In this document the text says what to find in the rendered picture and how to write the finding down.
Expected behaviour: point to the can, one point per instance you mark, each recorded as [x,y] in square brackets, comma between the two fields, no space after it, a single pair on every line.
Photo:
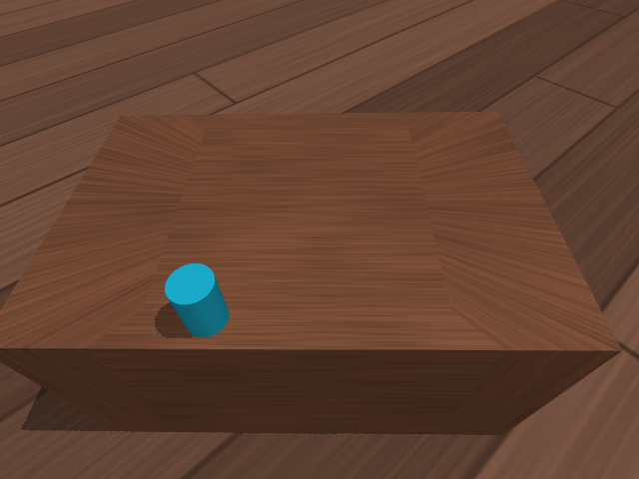
[193,291]

